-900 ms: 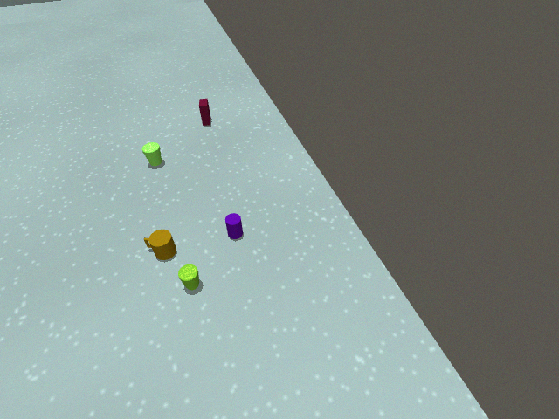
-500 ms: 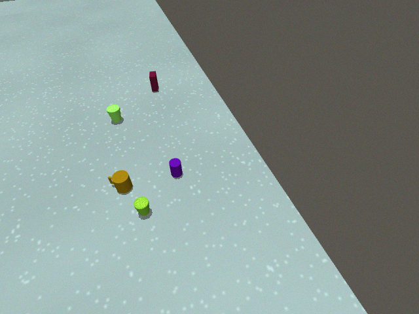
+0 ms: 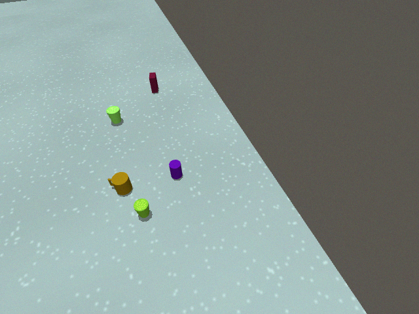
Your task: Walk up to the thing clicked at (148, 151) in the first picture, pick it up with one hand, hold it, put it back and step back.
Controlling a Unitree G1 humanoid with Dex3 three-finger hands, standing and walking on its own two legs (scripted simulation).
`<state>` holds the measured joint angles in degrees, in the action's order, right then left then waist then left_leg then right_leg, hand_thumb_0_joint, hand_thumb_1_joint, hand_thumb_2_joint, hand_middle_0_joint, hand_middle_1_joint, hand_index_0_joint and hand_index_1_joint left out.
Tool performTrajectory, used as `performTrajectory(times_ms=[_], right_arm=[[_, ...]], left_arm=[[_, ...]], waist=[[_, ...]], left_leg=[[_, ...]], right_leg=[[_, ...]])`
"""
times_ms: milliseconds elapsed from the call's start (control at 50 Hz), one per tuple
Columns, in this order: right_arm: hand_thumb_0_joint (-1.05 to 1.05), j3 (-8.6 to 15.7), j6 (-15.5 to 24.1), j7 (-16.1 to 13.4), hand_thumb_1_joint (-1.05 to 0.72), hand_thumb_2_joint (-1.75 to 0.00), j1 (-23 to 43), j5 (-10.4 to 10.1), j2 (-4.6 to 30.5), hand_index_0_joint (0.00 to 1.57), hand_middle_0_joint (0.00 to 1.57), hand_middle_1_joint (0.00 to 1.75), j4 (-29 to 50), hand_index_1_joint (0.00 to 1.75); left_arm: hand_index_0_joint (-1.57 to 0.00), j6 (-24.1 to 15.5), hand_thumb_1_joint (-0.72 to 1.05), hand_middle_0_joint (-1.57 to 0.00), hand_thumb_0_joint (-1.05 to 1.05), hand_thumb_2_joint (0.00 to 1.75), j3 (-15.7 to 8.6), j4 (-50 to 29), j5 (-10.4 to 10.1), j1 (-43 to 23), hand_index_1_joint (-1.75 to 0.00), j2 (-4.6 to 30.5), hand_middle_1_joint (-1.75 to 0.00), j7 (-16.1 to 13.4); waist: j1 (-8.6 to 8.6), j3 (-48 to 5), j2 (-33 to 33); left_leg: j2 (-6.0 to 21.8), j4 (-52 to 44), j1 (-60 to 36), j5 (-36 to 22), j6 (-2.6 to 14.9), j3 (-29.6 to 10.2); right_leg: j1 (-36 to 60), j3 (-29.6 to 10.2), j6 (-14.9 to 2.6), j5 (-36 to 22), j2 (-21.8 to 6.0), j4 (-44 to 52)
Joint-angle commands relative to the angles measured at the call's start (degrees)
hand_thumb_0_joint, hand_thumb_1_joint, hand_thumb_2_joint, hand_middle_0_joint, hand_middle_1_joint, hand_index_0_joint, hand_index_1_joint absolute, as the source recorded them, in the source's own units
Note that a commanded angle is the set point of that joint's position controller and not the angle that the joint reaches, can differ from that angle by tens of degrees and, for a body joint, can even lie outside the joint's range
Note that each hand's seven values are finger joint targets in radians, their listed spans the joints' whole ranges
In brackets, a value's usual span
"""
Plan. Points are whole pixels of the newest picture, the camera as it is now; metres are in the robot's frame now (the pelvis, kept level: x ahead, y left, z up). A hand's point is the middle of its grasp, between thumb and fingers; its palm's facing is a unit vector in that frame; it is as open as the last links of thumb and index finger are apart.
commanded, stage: stand
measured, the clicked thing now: (114, 115) +1.59 +0.72 -0.73
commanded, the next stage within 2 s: walk up in 0.22 s
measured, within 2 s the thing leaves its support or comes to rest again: neither
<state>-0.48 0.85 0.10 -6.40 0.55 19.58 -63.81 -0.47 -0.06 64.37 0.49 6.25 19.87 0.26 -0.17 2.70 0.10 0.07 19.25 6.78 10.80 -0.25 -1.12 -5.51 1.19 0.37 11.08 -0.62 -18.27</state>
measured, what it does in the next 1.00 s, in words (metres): steps on the spot, turning left: left foot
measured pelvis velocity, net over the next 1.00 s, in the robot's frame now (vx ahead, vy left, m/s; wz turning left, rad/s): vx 0.00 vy -0.05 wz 0.69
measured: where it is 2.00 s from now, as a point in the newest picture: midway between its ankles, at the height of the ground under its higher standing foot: outside the picture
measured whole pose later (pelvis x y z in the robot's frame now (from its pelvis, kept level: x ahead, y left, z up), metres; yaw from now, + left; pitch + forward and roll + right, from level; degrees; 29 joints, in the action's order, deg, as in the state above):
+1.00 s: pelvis +0.00 -0.05 -0.02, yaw +40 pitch -2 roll +0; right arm 3.2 -0.6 0.4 -13.4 1.1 21.6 -39.9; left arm 2.5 -3.3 44.8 0.7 14.5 24.4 2.5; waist 1.2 8.1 3.9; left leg -2.9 35.2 18.8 14.3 1.8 -2.8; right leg -22.9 1.7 -0.4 30.6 -3.2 -59.3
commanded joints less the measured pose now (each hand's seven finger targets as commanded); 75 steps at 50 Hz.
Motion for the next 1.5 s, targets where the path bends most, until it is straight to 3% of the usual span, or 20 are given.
performTrajectory(times_ms=[0, 180, 220, 320, 400, 420, 440, 500, 600, 680, 780, 820, 860, 940, 1080, 1140, 1180, 1220, 1300, 1480], right_arm=[[0.00, 2.12, 1.07, -0.76, -0.90, -0.90, 1.86, -0.13, 12.30, 0.20, 0.20, 0.30, 3.06, 0.30], [0.00, 2.05, 1.20, -0.83, -0.90, -0.90, 1.54, -0.19, 12.31, 0.20, 0.20, 0.30, 2.99, 0.30], [0.00, 5.26, 0.12, -0.81, -0.90, -0.90, -4.91, -0.51, 16.77, 0.20, 0.20, 0.30, 7.34, 0.30], [0.00, 8.86, 0.17, -2.18, -0.90, -0.90, -4.23, 1.02, 20.49, 0.20, 0.20, 0.30, 13.29, 0.30], [0.00, 7.77, 0.03, -2.00, -0.90, -0.90, -0.93, 0.64, 14.82, 0.20, 0.20, 0.30, 18.00, 0.30], [0.00, 6.59, -0.16, -1.44, -0.90, -0.90, 0.46, 0.15, 11.36, 0.20, 0.20, 0.30, 20.13, 0.30], [0.00, 6.34, -0.52, -1.67, -0.90, -0.90, -3.00, 0.50, 11.06, 0.20, 0.20, 0.30, 20.09, 0.30], [0.00, 7.76, -1.99, -0.93, -0.90, -0.90, -8.51, 1.45, 14.56, 0.20, 0.20, 0.30, 21.00, 0.30], [0.00, 7.05, -2.43, 1.87, -0.90, -0.90, -10.16, 1.39, 11.89, 0.20, 0.20, 0.30, 20.96, 0.30], [0.00, 7.11, -2.49, 2.50, -0.90, -0.90, -4.39, 1.36, 11.68, 0.20, 0.20, 0.30, 25.15, 0.30], [0.00, 9.00, -1.17, 1.46, -0.90, -0.90, -12.10, 1.60, 13.60, 0.20, 0.20, 0.30, 23.73, 0.30], [0.00, 11.14, -0.40, 0.06, -0.90, -0.90, -16.11, 2.14, 20.83, 0.20, 0.20, 0.30, 24.92, 0.30], [0.00, 11.41, 0.00, -0.78, -0.90, -0.90, -12.30, 0.33, 23.94, 0.20, 0.20, 0.30, 26.97, 0.30], [0.00, 8.60, -0.19, -1.25, -0.90, -0.90, -6.92, 0.01, 17.34, 0.20, 0.20, 0.30, 29.22, 0.30], [0.00, 9.50, -1.95, 0.75, -0.90, -0.90, -6.66, 2.70, 18.26, 0.20, 0.20, 0.30, 32.23, 0.30], [0.00, 8.81, -2.91, 1.20, -0.90, -0.90, -3.13, 1.96, 15.49, 0.20, 0.20, 0.30, 34.09, 0.30], [0.00, 7.23, -3.13, 1.00, -0.90, -0.90, -5.31, 1.19, 9.69, 0.20, 0.20, 0.30, 34.90, 0.30], [0.00, 9.35, -4.13, 0.21, -0.90, -0.90, -10.34, 1.82, 16.95, 0.20, 0.20, 0.30, 32.30, 0.30], [0.00, 9.54, -3.72, 2.60, -0.90, -0.90, -10.84, 1.23, 15.15, 0.20, 0.20, 0.30, 28.83, 0.30], [0.00, 7.78, -0.74, 1.95, -0.90, -0.90, -8.44, 0.19, 13.80, 0.20, 0.20, 0.30, 25.13, 0.30]], left_arm=[[-0.20, -1.37, 0.90, -0.20, 0.00, 0.90, -2.13, -2.98, -0.01, -1.60, -0.30, 12.10, -0.30, -0.78], [-0.20, -1.43, 0.90, -0.20, 0.00, 0.90, -2.19, -3.09, 0.11, -1.74, -0.30, 12.13, -0.30, -0.78], [-0.20, 0.89, 0.90, -0.20, 0.00, 0.90, -6.57, -10.17, -0.08, -7.58, -0.30, 15.98, -0.30, -0.28], [-0.20, 2.13, 0.90, -0.20, 0.00, 0.90, -6.64, -15.47, -0.07, -2.99, -0.30, 11.62, -0.30, 0.89], [-0.20, 1.22, 0.90, -0.20, 0.00, 0.90, -7.56, -16.77, 0.44, 2.46, -0.30, 12.77, -0.30, 0.80], [-0.20, 1.03, 0.90, -0.20, 0.00, 0.90, -8.87, -16.85, 1.40, 4.48, -0.30, 16.56, -0.30, 0.40], [-0.20, 1.23, 0.90, -0.20, 0.00, 0.90, -9.09, -18.55, 1.80, 1.35, -0.30, 17.90, -0.30, 0.22], [-0.20, 0.87, 0.90, -0.20, 0.00, 0.90, -8.51, -24.03, 2.25, -8.14, -0.30, 16.18, -0.30, 0.80], [-0.20, 0.14, 0.90, -0.20, 0.00, 0.90, -7.68, -22.76, 1.80, -1.48, -0.30, 13.24, -0.30, 0.30], [-0.20, -0.01, 0.90, -0.20, 0.00, 0.90, -8.06, -24.38, 1.87, 4.24, -0.30, 15.62, -0.30, 1.21], [-0.20, 0.80, 0.90, -0.20, 0.00, 0.90, -7.31, -26.00, 0.85, 2.38, -0.30, 17.88, -0.30, 1.84], [-0.20, 0.67, 0.90, -0.20, 0.00, 0.90, -5.92, -27.55, -0.12, 6.70, -0.30, 11.51, -0.30, 1.60], [-0.20, 1.11, 0.90, -0.20, 0.00, 0.90, -6.37, -27.78, 0.35, 6.31, -0.30, 15.43, -0.30, 1.16], [-0.20, 0.97, 0.90, -0.20, 0.00, 0.90, -6.77, -24.46, 0.08, 10.27, -0.30, 15.44, -0.30, 1.61], [-0.20, -0.65, 0.90, -0.20, 0.00, 0.90, -7.04, -23.76, -0.51, 14.55, -0.30, 14.02, -0.30, -0.78], [-0.20, -1.71, 0.90, -0.20, 0.00, 0.90, -7.69, -22.33, -0.09, 20.74, -0.30, 14.14, -0.30, -2.05], [-0.20, -2.72, 0.90, -0.20, 0.00, 0.90, -10.24, -24.35, 2.19, 18.35, -0.30, 25.00, -0.30, -2.77], [-0.20, -2.45, 0.90, -0.20, 0.00, 0.90, -10.55, -27.52, 1.76, 6.23, -0.30, 26.41, -0.30, -2.87], [-0.20, -3.15, 0.90, -0.20, 0.00, 0.90, -8.72, -24.73, 1.41, 9.33, -0.30, 19.03, -0.30, -2.80], [-0.20, -1.99, 0.90, -0.20, 0.00, 0.90, -9.53, -26.80, 2.01, 11.40, -0.30, 21.70, -0.30, -0.02]], waist=[[0.29, -4.18, -0.47], [0.27, -5.15, -0.57], [-0.31, 0.61, -0.40], [1.30, -5.65, -12.96], [6.51, -10.57, -1.82], [8.37, -10.26, 10.17], [6.14, -8.59, 15.92], [0.70, -4.94, 11.81], [1.18, 0.81, 7.51], [4.63, 2.29, 8.28], [-1.31, -3.19, 5.39], [-3.12, -7.45, -17.08], [-1.76, -7.21, -13.03], [0.66, -3.01, -9.17], [0.04, -2.98, -12.42], [4.67, -6.64, -7.46], [4.06, -3.41, 15.96], [-0.26, -1.99, 11.74], [0.09, 0.66, 7.89], [3.69, -1.93, 15.63]], left_leg=[[7.04, -2.63, -0.39, -9.74, 1.62, -4.94], [7.30, -2.58, -1.02, -12.55, 1.75, -4.85], [7.05, 0.28, 10.97, -26.25, 4.92, -15.10], [14.95, -3.41, 1.04, -19.33, 13.10, -34.67], [3.02, 12.32, 10.23, -16.35, 5.93, -18.21], [-4.39, 21.06, 24.03, -5.47, 2.77, -10.06], [-4.85, 27.23, 30.97, 13.64, 0.76, -5.24], [0.90, 42.48, 24.62, 16.80, -0.69, -3.15], [0.45, 36.26, 26.71, 5.87, -0.15, 0.08], [1.27, 25.36, 22.81, 5.75, 0.44, 3.18], [-1.82, 12.87, 1.10, 2.23, 2.14, 7.49], [11.56, 1.98, -12.79, -7.62, 11.14, -21.04], [22.35, -0.39, -5.12, -6.24, 20.48, -39.25], [9.07, 2.91, 4.50, -0.40, 11.54, -15.88], [5.86, 8.05, 15.95, -12.39, 12.49, -18.39], [1.44, 18.41, 18.53, -11.28, 8.69, -17.00], [-10.82, 39.29, 35.27, 21.03, 0.98, -7.86], [-1.41, 54.99, 31.87, 21.95, -0.07, -10.86], [-2.91, 52.70, 27.31, 9.23, -1.05, -6.94], [-1.04, 20.67, 15.73, 14.54, -0.82, 3.75]], right_leg=[[1.27, -5.42, -1.75, -8.94, -7.30, 2.53], [2.37, -5.28, -1.70, -11.69, -7.49, 1.95], [2.86, 1.09, -2.37, -1.00, -2.48, -10.86], [-11.34, -8.55, -2.58, 19.58, 0.41, -26.37], [2.89, -9.31, -4.62, 8.50, -4.03, -3.30], [13.45, -16.47, -6.23, -0.67, -12.44, 0.53], [15.22, -19.48, -8.96, -10.38, -19.22, -0.11], [-0.69, -18.24, -17.36, -14.15, -26.15, 0.91], [4.96, -2.09, -8.77, -22.84, -13.66, -4.62], [4.59, -1.37, -7.22, -18.73, -15.22, -3.43], [-8.70, 5.75, -6.98, -14.12, -16.33, -17.79], [-25.98, 10.17, 0.48, 11.80, -2.65, -46.56], [-25.99, -3.63, -0.01, 27.30, -3.36, -49.06], [-22.26, -2.19, -0.99, 17.33, -4.35, -40.36], [-11.68, 2.49, -0.70, 15.05, 0.53, -28.08], [-2.23, 2.36, -1.74, 2.99, 1.05, -10.83], [2.33, -29.70, -7.55, -1.18, -24.85, 1.86], [-7.70, -37.27, -20.86, -0.44, -34.73, 2.90], [-8.51, -5.99, -9.26, -1.98, -15.03, -4.18], [-5.33, -1.05, -11.15, 3.03, -18.14, -9.58]])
